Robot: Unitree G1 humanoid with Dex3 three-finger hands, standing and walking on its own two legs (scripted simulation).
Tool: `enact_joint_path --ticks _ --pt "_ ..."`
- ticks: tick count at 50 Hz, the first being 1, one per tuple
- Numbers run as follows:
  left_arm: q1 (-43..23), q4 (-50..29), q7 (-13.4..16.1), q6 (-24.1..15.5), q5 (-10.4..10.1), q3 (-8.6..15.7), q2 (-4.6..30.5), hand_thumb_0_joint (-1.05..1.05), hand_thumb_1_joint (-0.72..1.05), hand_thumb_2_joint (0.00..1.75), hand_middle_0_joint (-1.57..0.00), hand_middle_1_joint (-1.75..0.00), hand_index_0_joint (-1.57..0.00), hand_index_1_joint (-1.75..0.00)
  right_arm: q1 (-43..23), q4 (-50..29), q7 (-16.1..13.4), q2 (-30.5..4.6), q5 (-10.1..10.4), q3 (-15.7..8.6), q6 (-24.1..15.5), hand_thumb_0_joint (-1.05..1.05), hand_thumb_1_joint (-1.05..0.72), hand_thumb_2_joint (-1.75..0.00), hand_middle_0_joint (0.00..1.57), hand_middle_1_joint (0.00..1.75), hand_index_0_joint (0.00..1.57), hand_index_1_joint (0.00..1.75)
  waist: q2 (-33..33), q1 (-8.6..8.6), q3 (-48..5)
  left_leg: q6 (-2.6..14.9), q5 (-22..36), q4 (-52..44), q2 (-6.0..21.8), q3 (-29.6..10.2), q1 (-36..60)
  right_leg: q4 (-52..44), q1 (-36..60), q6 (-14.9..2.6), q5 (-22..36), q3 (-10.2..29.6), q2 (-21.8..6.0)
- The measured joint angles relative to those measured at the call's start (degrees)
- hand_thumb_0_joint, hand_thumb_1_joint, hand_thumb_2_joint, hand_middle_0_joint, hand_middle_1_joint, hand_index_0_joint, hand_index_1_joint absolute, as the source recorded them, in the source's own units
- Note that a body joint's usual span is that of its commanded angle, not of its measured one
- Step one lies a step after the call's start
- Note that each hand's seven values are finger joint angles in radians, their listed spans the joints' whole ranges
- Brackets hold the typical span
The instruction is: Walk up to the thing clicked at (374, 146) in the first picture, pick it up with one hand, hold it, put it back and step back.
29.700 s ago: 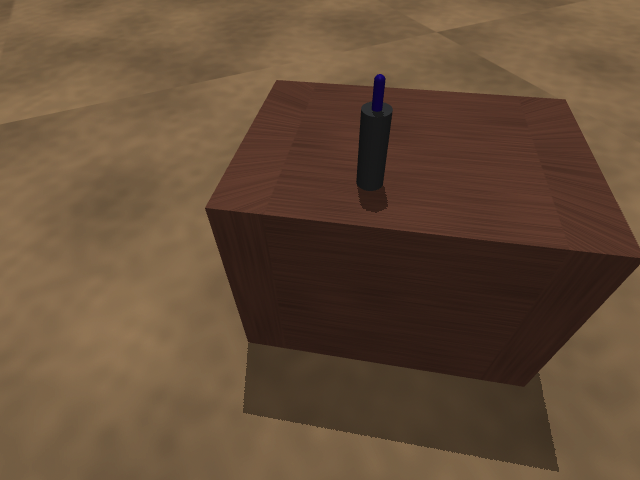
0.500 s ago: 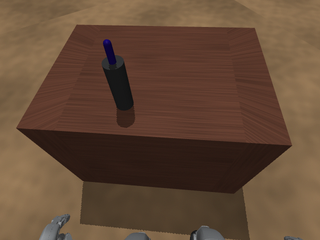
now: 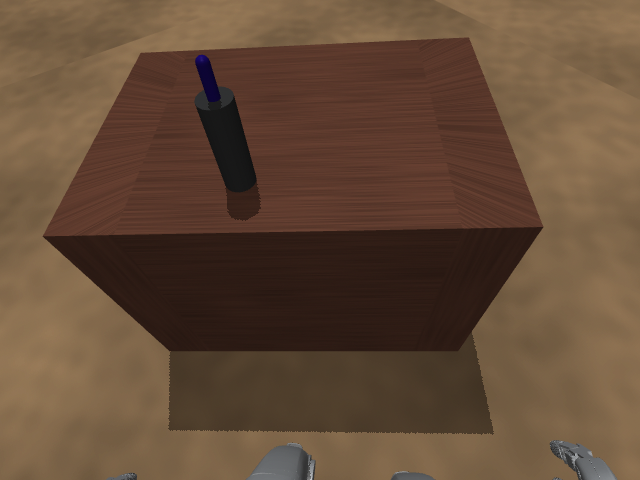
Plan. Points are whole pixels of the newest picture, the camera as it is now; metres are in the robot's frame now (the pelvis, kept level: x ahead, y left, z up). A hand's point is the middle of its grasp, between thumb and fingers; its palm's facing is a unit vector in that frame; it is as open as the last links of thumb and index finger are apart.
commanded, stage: step back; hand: left
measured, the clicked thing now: (223, 128) +0.67 +0.20 +0.03
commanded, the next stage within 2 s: none
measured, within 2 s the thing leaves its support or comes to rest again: neither
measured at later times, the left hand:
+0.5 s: hand out of the picture -0.06 +0.30 -0.15, palm faces -0.02 -0.92 -0.39, open 7.4 cm
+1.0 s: hand out of the picture -0.18 +0.25 -0.14, palm faces +0.02 -0.90 -0.43, open 7.4 cm
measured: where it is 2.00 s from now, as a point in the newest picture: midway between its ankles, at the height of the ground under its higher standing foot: outside the picture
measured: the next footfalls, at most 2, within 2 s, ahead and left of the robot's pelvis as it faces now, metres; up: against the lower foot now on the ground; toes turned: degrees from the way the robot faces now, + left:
left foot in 0.24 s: -0.04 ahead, +0.14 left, +0.00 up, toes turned +0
right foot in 0.64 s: -0.21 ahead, -0.13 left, +0.00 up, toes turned -1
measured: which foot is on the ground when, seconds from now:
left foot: up 0.00-0.22, down 0.24-0.68, up 0.70-0.98, down 1.00-1.00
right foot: down 0.00-0.26, up 0.28-0.62, down 0.64-1.00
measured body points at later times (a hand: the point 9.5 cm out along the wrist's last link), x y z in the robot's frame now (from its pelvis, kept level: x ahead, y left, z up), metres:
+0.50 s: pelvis -0.14 +0.02 +0.01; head -0.08 +0.05 +0.45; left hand -0.06 +0.35 -0.12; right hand -0.04 -0.29 -0.09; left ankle -0.08 +0.14 -0.72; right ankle -0.20 -0.13 -0.64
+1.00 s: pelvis -0.30 -0.02 -0.01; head -0.25 -0.03 +0.44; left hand -0.18 +0.30 -0.11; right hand -0.21 -0.33 -0.13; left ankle -0.31 +0.09 -0.73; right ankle -0.25 -0.13 -0.72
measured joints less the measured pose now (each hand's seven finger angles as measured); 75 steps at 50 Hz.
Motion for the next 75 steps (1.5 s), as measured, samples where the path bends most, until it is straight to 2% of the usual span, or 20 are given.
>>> enact_joint_path --ticks 5,9,13,16,19,22,27,33,34,37,41,47,52,55,59,64,67,70,72,75 --pt "-0.7 -2.6 0.5 0.4 0.2 -0.3 -0.6 0.01 0.9 0.9 -0.2 -0.3 -0.21 -0.3 1.9 -0.1 -0.3 -0.9 0.2 0.3 -0.9 0.0 -0.9 -0.89 0.2 0.3 0.2 0.3 -0.1 0.34 -1.2 -1.28 0.5 5.4 -2.9 -2.0 0.5 -2.2 -2.2 0.6 3.5 0.2 -1.7" --pt "-2.1 -5.1 1.0 0.5 0.3 -0.2 0.3 0.0 0.9 0.9 -0.2 -0.3 -0.21 -0.3 3.0 0.2 -0.2 -1.0 -0.4 0.3 -1.0 0.0 -0.9 -0.89 0.2 0.3 0.2 0.3 -0.6 -0.02 -0.8 -1.5 0.5 -7.2 -0.6 0.7 5.3 -1.4 -4.5 1.44 4.9 -1.0 -2.8" --pt "-3.8 -6.0 0.9 1.6 -0.3 0.1 2.6 0.0 0.9 0.9 -0.2 -0.3 -0.21 -0.3 3.7 0.7 0.5 0.2 -1.9 -0.3 -1.9 0.0 -0.9 -0.89 0.2 0.3 0.2 0.3 -4.0 -0.25 0.4 0.17 10.1 -21.5 -0.1 4.5 10.2 3.7 -8.3 2.05 4.2 -0.1 -4.5" --pt "-3.7 -3.9 1.4 2.7 -0.4 0.9 3.2 0.0 0.9 0.9 -0.2 -0.3 -0.21 -0.3 3.9 0.9 1.5 1.2 -2.6 0.1 -2.0 0.0 -0.9 -0.89 0.2 0.3 0.2 0.3 -4.6 -0.8 0.3 0.99 10.8 -20.7 0.9 4.8 9.0 17.0 -11.6 0.84 -9.0 5.1 1.4" --pt "-2.2 -2.5 1.2 2.9 -0.9 1.5 3.7 0.0 0.9 0.9 -0.2 -0.3 -0.2 -0.29 4.3 1.0 1.3 2.2 -2.9 0.5 -2.1 0.0 -0.9 -0.89 0.21 0.3 0.2 0.3 -5.1 -0.78 -0.8 0.85 14.0 -24.4 2.2 5.2 8.9 29.8 -13.3 0.63 -9.1 6.9 5.3" --pt "-0.1 -2.0 0.7 2.6 -0.5 1.9 3.9 0.0 0.9 0.9 -0.2 -0.3 -0.2 -0.29 4.1 0.2 0.9 2.3 -2.7 0.2 -2.3 0.0 -0.9 -0.89 0.21 0.3 0.21 0.3 -4.9 -0.26 -1.3 0.88 16.7 -26.9 3.5 6.0 8.2 34.1 -11.6 2.07 -8.2 6.8 5.7" --pt "2.2 -1.0 0.2 3.0 -0.2 2.0 4.1 0.0 0.9 0.9 -0.2 -0.3 -0.2 -0.29 2.6 -2.2 0.5 1.9 -2.3 0.0 -3.0 0.0 -0.9 -0.89 0.21 0.3 0.21 0.3 -4.6 0.21 -0.7 0.55 19.5 -27.4 5.4 7.5 5.6 25.2 -5.2 3.77 -9.6 5.6 2.6" --pt "2.9 0.5 -0.7 1.9 -0.1 1.5 3.0 0.0 0.9 0.9 -0.2 -0.3 -0.2 -0.29 0.6 -3.6 0.8 -0.5 -2.1 -0.1 -1.7 0.0 -0.9 -0.89 0.21 0.3 0.21 0.3 -1.6 0.44 -0.8 -1.64 21.0 -22.8 8.5 7.7 -0.3 0.7 4.2 1.77 -6.4 -0.1 -0.8" --pt "2.7 0.8 -0.8 1.8 0.2 1.5 2.1 0.0 0.9 0.9 -0.2 -0.3 -0.2 -0.29 0.4 -3.2 0.6 -1.1 -1.9 -0.4 -1.3 0.0 -0.9 -0.89 0.21 0.3 0.2 0.3 0.1 -0.18 -0.6 -1.33 18.9 -21.4 8.5 5.6 -1.3 0.8 4.1 1.43 -6.0 -1.3 0.1" --pt "3.9 0.3 -1.2 2.0 0.7 0.7 1.1 0.0 0.9 0.9 -0.2 -0.3 -0.21 -0.3 2.0 -1.5 -0.2 -1.0 -1.2 -0.8 -0.3 0.0 -0.9 -0.89 0.21 0.3 0.2 0.3 -1.1 0.99 -2.4 -1.36 5.4 -8.2 1.5 0.5 -4.9 2.3 1.7 0.5 -4.6 -0.4 -1.8" --pt "3.7 -0.5 -0.3 1.9 0.9 0.3 0.1 0.01 0.9 0.9 -0.2 -0.3 -0.21 -0.3 4.5 -0.7 -0.6 -1.5 -0.5 -0.4 -1.1 0.0 -0.9 -0.89 0.2 0.3 0.2 0.3 -1.2 0.62 -3.3 -1.08 3.8 3.1 -3.1 -0.9 -4.7 0.1 0.5 0.46 -1.4 -0.8 -3.4" --pt "-0.2 -4.4 1.0 1.3 0.6 0.3 1.2 0.0 0.9 0.9 -0.2 -0.3 -0.21 -0.3 6.5 0.2 -0.5 -0.5 -1.2 0.2 -1.2 0.0 -0.9 -0.89 0.2 0.3 0.2 0.3 -1.5 -0.22 -1.8 -1.21 1.8 -8.3 -0.8 2.8 4.5 1.5 -3.0 0.19 0.8 -3.9 -3.9" --pt "-4.2 -5.2 1.1 2.2 -0.4 0.0 2.8 0.0 0.9 0.9 -0.2 -0.3 -0.21 -0.3 5.7 0.8 0.3 1.4 -1.7 0.2 -1.7 0.0 -0.9 -0.89 0.2 0.3 0.2 0.3 -4.9 -0.2 0.2 0.64 11.0 -22.1 -1.0 6.4 10.2 6.7 -7.4 0.67 1.0 -3.7 -5.7" --pt "-4.7 -3.7 1.3 3.1 -0.8 0.0 2.3 0.0 0.9 0.9 -0.2 -0.3 -0.21 -0.3 5.1 0.4 1.0 1.6 -2.0 0.7 -1.7 0.0 -0.9 -0.89 0.21 0.3 0.2 0.3 -3.8 -0.81 -0.3 1.21 12.1 -21.4 0.8 5.6 8.4 19.3 -10.2 0.47 -10.3 0.5 -0.4" --pt "-3.3 -2.4 1.0 2.8 -1.3 0.3 2.5 0.0 0.9 0.9 -0.2 -0.3 -0.2 -0.3 3.7 -0.6 0.7 1.7 -2.6 1.0 -1.5 0.0 -0.9 -0.89 0.21 0.3 0.21 0.3 -3.4 -0.5 -1.7 1.06 15.7 -24.0 3.1 5.9 6.7 29.5 -9.7 0.85 -11.5 2.9 2.8" --pt "-0.6 -0.1 0.2 1.3 -0.8 0.2 2.4 0.0 0.9 0.9 -0.2 -0.3 -0.2 -0.3 1.1 -2.4 1.0 0.8 -2.8 0.5 -1.8 0.0 -0.9 -0.89 0.21 0.3 0.2 0.3 -2.3 0.2 -2.4 0.32 19.1 -24.7 5.3 7.1 3.4 12.1 -0.2 1.55 -11.0 0.3 -0.2" --pt "0.7 2.8 0.2 -0.2 0.0 0.3 1.5 0.0 0.9 0.9 -0.2 -0.3 -0.2 -0.3 0.0 -2.1 1.3 -0.7 -2.4 0.2 -1.2 0.0 -0.9 -0.89 0.21 0.3 0.2 0.3 0.6 0.23 -2.6 0.01 18.3 -21.0 7.3 5.9 0.4 -1.1 5.3 0.83 -4.3 -1.8 0.5" --pt "3.2 4.3 -0.1 -0.4 0.8 0.0 0.7 0.0 0.9 0.9 -0.2 -0.3 -0.21 -0.3 1.7 -0.1 1.0 -0.6 -2.0 -0.3 0.0 0.0 -0.9 -0.89 0.21 0.3 0.2 0.3 0.5 1.34 -4.6 -0.57 6.9 -12.2 2.4 0.4 -2.0 0.6 3.5 -0.17 -4.0 -1.4 -0.2" --pt "4.4 5.1 0.2 -0.5 0.9 -0.1 0.5 0.0 0.9 0.9 -0.2 -0.3 -0.21 -0.3 3.2 1.1 1.1 -1.0 -1.6 -0.4 -0.1 0.0 -0.9 -0.89 0.2 0.3 0.2 0.3 0.2 1.51 -5.5 -1.03 6.5 -5.1 -0.3 -1.5 -2.8 -0.2 3.4 -0.08 -3.0 -1.3 -1.3" --pt "4.9 5.5 0.2 -0.9 1.0 0.2 0.7 0.01 0.9 0.9 -0.2 -0.3 -0.21 -0.3 5.7 2.7 1.4 -1.5 -1.7 -0.7 -0.8 0.0 -0.9 -0.89 0.2 0.3 0.2 0.3 0.3 1.27 -6.1 -1.83 7.2 -2.4 -0.5 -1.3 -1.2 -1.3 3.1 0.14 -1.8 -2.1 -2.5"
